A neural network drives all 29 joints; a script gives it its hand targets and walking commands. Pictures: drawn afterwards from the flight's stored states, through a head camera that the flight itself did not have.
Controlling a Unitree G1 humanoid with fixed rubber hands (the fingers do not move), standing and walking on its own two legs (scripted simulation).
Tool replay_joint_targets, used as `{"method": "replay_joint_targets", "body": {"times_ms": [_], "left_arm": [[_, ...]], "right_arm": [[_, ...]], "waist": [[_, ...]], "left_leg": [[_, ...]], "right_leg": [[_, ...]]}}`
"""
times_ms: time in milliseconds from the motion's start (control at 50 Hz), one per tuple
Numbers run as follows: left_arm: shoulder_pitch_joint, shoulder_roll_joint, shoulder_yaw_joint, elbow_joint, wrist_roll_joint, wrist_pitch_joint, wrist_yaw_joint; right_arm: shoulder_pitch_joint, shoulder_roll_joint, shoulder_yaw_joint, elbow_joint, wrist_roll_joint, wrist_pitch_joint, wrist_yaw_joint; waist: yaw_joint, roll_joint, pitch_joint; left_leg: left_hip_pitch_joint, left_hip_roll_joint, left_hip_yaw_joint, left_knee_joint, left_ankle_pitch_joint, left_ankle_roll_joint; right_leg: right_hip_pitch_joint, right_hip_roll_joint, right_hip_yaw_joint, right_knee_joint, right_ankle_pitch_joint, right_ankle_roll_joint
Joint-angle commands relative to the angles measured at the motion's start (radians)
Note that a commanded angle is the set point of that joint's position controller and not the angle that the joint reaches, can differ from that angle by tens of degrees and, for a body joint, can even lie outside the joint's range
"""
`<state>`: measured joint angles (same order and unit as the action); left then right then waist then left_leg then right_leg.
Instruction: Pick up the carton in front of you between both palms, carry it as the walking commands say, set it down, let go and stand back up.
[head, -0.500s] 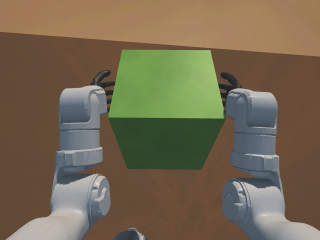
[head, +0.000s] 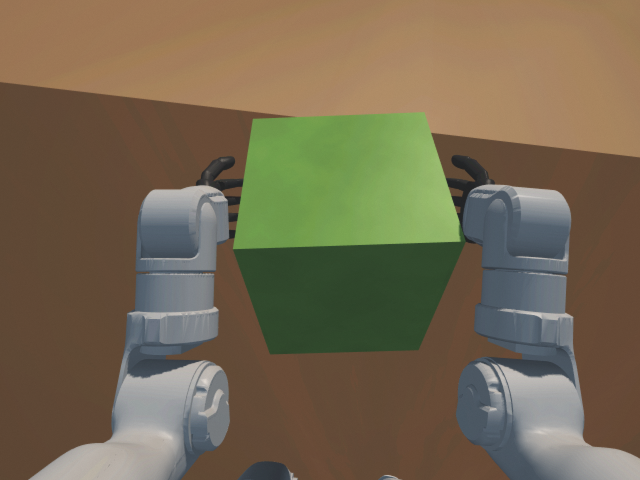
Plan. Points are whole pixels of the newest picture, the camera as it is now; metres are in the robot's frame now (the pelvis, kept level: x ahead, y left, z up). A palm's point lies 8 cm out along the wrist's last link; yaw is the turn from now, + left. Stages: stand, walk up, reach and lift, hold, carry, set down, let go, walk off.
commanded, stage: carry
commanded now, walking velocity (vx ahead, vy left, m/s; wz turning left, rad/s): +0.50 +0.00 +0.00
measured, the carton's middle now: (341, 242) +0.39 +0.02 +0.07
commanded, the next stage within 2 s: none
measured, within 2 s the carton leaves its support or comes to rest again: neither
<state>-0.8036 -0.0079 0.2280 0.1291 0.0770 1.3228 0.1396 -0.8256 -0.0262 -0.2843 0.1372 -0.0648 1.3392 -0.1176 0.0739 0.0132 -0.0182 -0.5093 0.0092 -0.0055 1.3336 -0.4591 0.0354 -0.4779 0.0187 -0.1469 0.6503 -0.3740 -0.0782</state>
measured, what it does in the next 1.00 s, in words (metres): climbs: left foot, then right foot 0.04 m higher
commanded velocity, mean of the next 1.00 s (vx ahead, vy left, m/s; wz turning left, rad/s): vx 0.50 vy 0.00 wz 0.00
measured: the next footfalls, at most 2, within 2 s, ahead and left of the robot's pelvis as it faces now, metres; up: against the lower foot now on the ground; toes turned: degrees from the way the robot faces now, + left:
left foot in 0.28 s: +0.35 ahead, +0.13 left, +0.03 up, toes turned +6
right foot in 0.70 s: +0.60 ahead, -0.07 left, +0.06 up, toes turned -7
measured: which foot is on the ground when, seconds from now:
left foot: up 0.00-0.26, down 0.28-0.70, up 0.72-1.00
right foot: down 0.00-0.30, up 0.32-0.68, down 0.70-1.00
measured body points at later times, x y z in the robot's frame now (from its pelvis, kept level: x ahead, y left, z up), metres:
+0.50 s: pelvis +0.29 +0.05 +0.05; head +0.33 +0.06 +0.49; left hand +0.69 +0.16 +0.18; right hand +0.65 -0.14 +0.18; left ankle +0.30 +0.12 -0.69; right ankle +0.30 -0.07 -0.58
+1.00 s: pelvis +0.59 +0.01 +0.08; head +0.62 +0.01 +0.53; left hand +0.96 +0.20 +0.24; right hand +0.99 -0.10 +0.24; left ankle +0.68 +0.14 -0.58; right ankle +0.56 -0.07 -0.65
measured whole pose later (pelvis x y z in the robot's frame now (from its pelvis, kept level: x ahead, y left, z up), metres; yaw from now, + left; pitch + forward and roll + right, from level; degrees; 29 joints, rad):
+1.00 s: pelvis +0.59 +0.01 +0.08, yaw +1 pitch +4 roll +0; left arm -0.81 0.00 0.24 0.05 0.03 1.32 0.16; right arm -0.82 0.00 -0.30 0.03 -0.09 1.35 -0.12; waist 0.10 0.01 0.00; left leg -0.76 0.06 0.05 1.05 -0.37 0.04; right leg -0.27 0.01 -0.14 0.50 -0.43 -0.06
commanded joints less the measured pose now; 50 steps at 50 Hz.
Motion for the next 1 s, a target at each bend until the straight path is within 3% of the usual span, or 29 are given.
{"method": "replay_joint_targets", "body": {"times_ms": [0,100,140,180,200,240,260,280,300,320,340,360,400,440,520,560,620,640,660,680,700,720,740,760,780,820,860,920,980], "left_arm": [[-0.934,-1.138,-0.626,-0.236,-0.559,-0.03,-0.252],[-0.901,-1.094,-0.61,-0.252,-0.568,-0.009,-0.256],[-0.846,-1.073,-0.601,-0.193,-0.544,0.0,-0.26],[-0.811,-1.058,-0.591,-0.126,-0.518,0.002,-0.265],[-0.798,-1.056,-0.584,-0.094,-0.506,0.002,-0.267],[-0.775,-1.065,-0.568,-0.037,-0.489,-0.001,-0.271],[-0.764,-1.063,-0.558,-0.018,-0.474,-0.004,-0.273],[-0.758,-1.074,-0.54,-0.002,-0.463,-0.002,-0.277],[-0.775,-1.067,-0.543,-0.004,-0.442,-0.006,-0.271],[-0.787,-1.084,-0.535,-0.014,-0.43,-0.014,-0.263],[-0.773,-1.069,-0.523,-0.033,-0.417,-0.018,-0.253],[-0.765,-1.069,-0.518,-0.051,-0.408,-0.022,-0.241],[-0.736,-1.057,-0.511,-0.094,-0.388,-0.027,-0.217],[-0.725,-1.036,-0.514,-0.131,-0.373,-0.031,-0.195],[-0.716,-0.971,-0.532,-0.177,-0.342,-0.023,-0.168],[-0.697,-0.949,-0.542,-0.162,-0.337,-0.011,-0.168],[-0.671,-0.941,-0.55,-0.098,-0.344,0.005,-0.182],[-0.664,-0.947,-0.548,-0.069,-0.348,0.008,-0.189],[-0.652,-0.96,-0.544,-0.036,-0.351,0.007,-0.197],[-0.641,-0.969,-0.536,-0.006,-0.356,0.003,-0.205],[-0.63,-0.979,-0.527,0.009,-0.361,-0.002,-0.214],[-0.659,-0.981,-0.529,0.015,-0.365,-0.014,-0.218],[-0.687,-1.023,-0.539,-0.022,-0.4,-0.015,-0.228],[-0.743,-1.063,-0.562,-0.071,-0.437,-0.02,-0.237],[-0.807,-1.092,-0.582,-0.12,-0.476,-0.026,-0.244],[-0.896,-1.143,-0.618,-0.2,-0.541,-0.034,-0.251],[-0.917,-1.149,-0.627,-0.242,-0.565,-0.035,-0.253],[-0.899,-1.116,-0.621,-0.26,-0.569,-0.024,-0.254],[-0.833,-1.072,-0.609,-0.204,-0.539,-0.007,-0.254]], "right_arm": [[-0.747,1.06,0.554,-0.126,0.369,-0.031,0.196],[-0.711,0.981,0.553,-0.17,0.316,-0.025,0.154],[-0.68,0.966,0.56,-0.136,0.302,-0.016,0.154],[-0.664,0.969,0.57,-0.087,0.302,-0.011,0.163],[-0.663,0.977,0.572,-0.061,0.306,-0.011,0.171],[-0.644,1.003,0.565,0.0,0.321,-0.015,0.189],[-0.622,1.015,0.559,0.027,0.335,-0.021,0.198],[-0.617,1.008,0.551,0.042,0.336,-0.031,0.204],[-0.64,1.044,0.565,0.026,0.357,-0.037,0.212],[-0.704,1.069,0.583,-0.041,0.391,-0.038,0.219],[-0.758,1.117,0.618,-0.093,0.436,-0.042,0.226],[-0.82,1.143,0.639,-0.147,0.476,-0.048,0.232],[-0.896,1.181,0.671,-0.227,0.538,-0.053,0.237],[-0.897,1.175,0.674,-0.265,0.555,-0.051,0.24],[-0.847,1.117,0.67,-0.271,0.545,-0.036,0.238],[-0.801,1.083,0.663,-0.237,0.523,-0.025,0.238],[-0.742,1.046,0.643,-0.155,0.485,-0.013,0.239],[-0.731,1.041,0.633,-0.126,0.471,-0.01,0.241],[-0.72,1.043,0.624,-0.096,0.461,-0.009,0.242],[-0.705,1.046,0.618,-0.07,0.453,-0.009,0.245],[-0.72,1.051,0.615,-0.056,0.449,-0.01,0.248],[-0.734,1.071,0.601,-0.051,0.437,-0.011,0.252],[-0.759,1.08,0.595,-0.049,0.426,-0.017,0.247],[-0.753,1.085,0.584,-0.058,0.418,-0.022,0.241],[-0.758,1.093,0.576,-0.074,0.409,-0.028,0.231],[-0.745,1.081,0.559,-0.106,0.382,-0.034,0.206],[-0.731,1.056,0.556,-0.138,0.362,-0.038,0.184],[-0.721,1.011,0.563,-0.175,0.338,-0.035,0.163],[-0.687,0.978,0.573,-0.15,0.323,-0.021,0.159]], "waist": [[-0.012,-0.065,-0.519],[-0.001,-0.11,-0.48],[0.003,-0.136,-0.46],[0.004,-0.155,-0.431],[-0.011,-0.171,-0.422],[-0.108,-0.134,-0.493],[-0.164,-0.05,-0.578],[-0.166,0.216,-0.659],[-0.186,0.296,-0.6],[-0.157,0.187,-0.541],[-0.164,0.057,-0.517],[-0.149,-0.002,-0.496],[-0.121,0.038,-0.508],[-0.126,0.076,-0.507],[-0.142,0.088,-0.471],[-0.15,0.105,-0.443],[-0.142,0.139,-0.406],[-0.119,0.152,-0.419],[-0.067,0.136,-0.461],[-0.013,0.094,-0.554],[0.038,-0.041,-0.642],[0.028,-0.327,-0.631],[0.019,-0.241,-0.566],[0.029,-0.137,-0.525],[0.022,-0.041,-0.514],[-0.007,-0.05,-0.518],[-0.018,-0.087,-0.514],[-0.006,-0.101,-0.482],[0.001,-0.13,-0.449]], "left_leg": [[-0.312,0.042,-0.028,0.022,0.041,0.018],[-0.315,0.064,0.039,-0.242,0.062,0.001],[-0.224,0.054,0.07,-0.423,0.118,-0.004],[-0.116,0.002,0.153,-0.573,0.143,0.002],[-0.043,-0.03,0.2,-0.628,0.133,0.01],[0.303,-0.105,0.282,-0.78,0.203,0.034],[0.589,-0.017,0.144,-0.779,0.163,0.058],[0.772,0.28,-0.432,-0.9,-0.007,0.196],[0.843,0.334,-0.696,-1.015,0.181,0.277],[0.822,0.342,-0.6,-0.94,0.327,0.288],[0.758,0.315,-0.491,-0.883,0.462,0.267],[0.706,0.29,-0.401,-0.877,0.479,0.222],[0.653,0.257,-0.313,-0.913,0.363,0.17],[0.645,0.255,-0.28,-0.937,0.334,0.179],[0.654,0.255,-0.193,-0.982,0.349,0.205],[0.623,0.238,-0.119,-0.989,0.421,0.185],[0.581,0.212,-0.016,-0.96,0.589,0.138],[0.557,0.201,0.023,-0.892,0.74,0.116],[0.496,0.181,0.09,-0.748,0.893,0.082],[0.378,0.156,0.135,-0.569,0.881,0.033],[0.141,0.098,0.132,-0.332,0.545,-0.013],[-0.19,-0.086,0.083,-0.094,-0.058,-0.045],[-0.307,-0.043,-0.028,0.076,-0.08,-0.013],[-0.345,-0.018,-0.039,0.133,-0.043,0.005],[-0.347,0.011,-0.042,0.119,-0.003,0.011],[-0.311,0.043,-0.036,0.032,0.045,0.018],[-0.307,0.045,-0.003,-0.021,0.039,0.02],[-0.332,0.066,0.032,-0.183,0.06,0.005],[-0.212,0.057,0.076,-0.444,0.134,-0.003]], "right_leg": [[0.628,-0.279,0.457,-0.211,0.303,-0.145],[0.585,-0.276,0.341,-0.269,0.296,-0.172],[0.541,-0.255,0.267,-0.276,0.336,-0.15],[0.507,-0.237,0.2,-0.265,0.415,-0.121],[0.487,-0.234,0.175,-0.242,0.468,-0.104],[0.388,-0.188,0.048,-0.007,0.704,-0.035],[0.227,-0.166,0.018,0.184,0.579,0.019],[-0.039,-0.05,0.026,0.463,0.243,0.08],[-0.277,0.062,0.111,0.654,-0.137,0.071],[-0.367,0.005,0.172,0.794,-0.129,0.044],[-0.386,-0.024,0.177,0.833,-0.098,0.035],[-0.387,-0.053,0.185,0.788,-0.066,0.028],[-0.336,-0.066,0.176,0.695,-0.023,0.023],[-0.348,-0.061,0.143,0.658,-0.025,0.025],[-0.392,-0.084,0.103,0.447,0.009,0.045],[-0.322,-0.078,0.072,0.287,0.044,0.042],[-0.16,-0.007,-0.045,0.083,0.06,0.019],[-0.047,0.04,-0.094,0.029,0.056,0.007],[0.159,0.079,-0.14,-0.054,0.114,-0.006],[0.438,0.05,-0.084,-0.077,0.128,-0.03],[0.689,-0.181,0.315,-0.153,-0.116,-0.093],[0.838,-0.37,0.813,-0.285,0.04,-0.249],[0.812,-0.37,0.801,-0.261,0.167,-0.263],[0.753,-0.34,0.68,-0.201,0.33,-0.244],[0.7,-0.322,0.574,-0.178,0.402,-0.208],[0.631,-0.287,0.47,-0.212,0.286,-0.154],[0.598,-0.286,0.435,-0.241,0.237,-0.158],[0.581,-0.286,0.364,-0.276,0.248,-0.178],[0.524,-0.257,0.254,-0.289,0.311,-0.149]]}}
